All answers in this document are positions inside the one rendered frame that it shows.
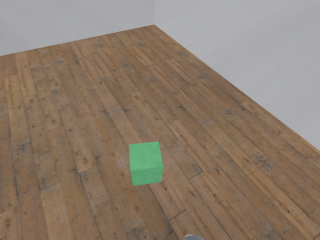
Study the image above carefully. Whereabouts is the carton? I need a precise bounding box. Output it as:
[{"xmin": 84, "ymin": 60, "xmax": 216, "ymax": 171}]
[{"xmin": 129, "ymin": 141, "xmax": 163, "ymax": 186}]

